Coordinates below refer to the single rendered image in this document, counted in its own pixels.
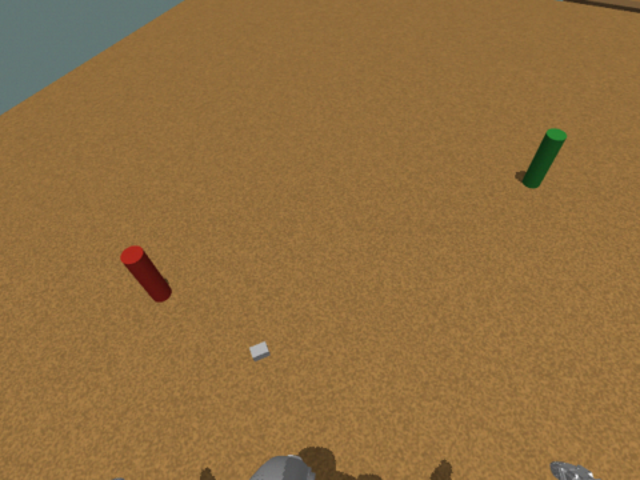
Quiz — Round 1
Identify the right robot hand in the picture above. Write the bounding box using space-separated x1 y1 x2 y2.
550 461 601 480

